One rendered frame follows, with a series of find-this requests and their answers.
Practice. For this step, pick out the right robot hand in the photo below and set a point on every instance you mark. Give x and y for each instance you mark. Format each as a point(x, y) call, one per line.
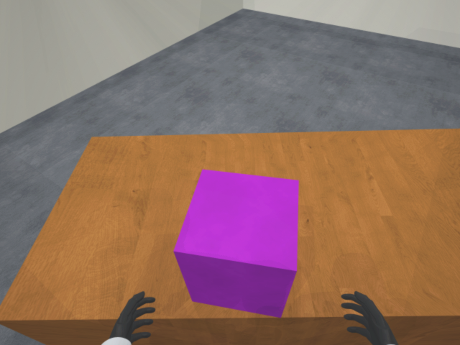
point(377, 330)

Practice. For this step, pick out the carton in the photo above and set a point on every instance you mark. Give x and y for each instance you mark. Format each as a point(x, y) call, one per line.
point(238, 245)

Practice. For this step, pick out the left robot hand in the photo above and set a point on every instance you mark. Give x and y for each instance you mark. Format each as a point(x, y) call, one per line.
point(126, 324)

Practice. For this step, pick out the pedestal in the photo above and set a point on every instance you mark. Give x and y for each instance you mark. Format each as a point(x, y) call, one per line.
point(378, 213)

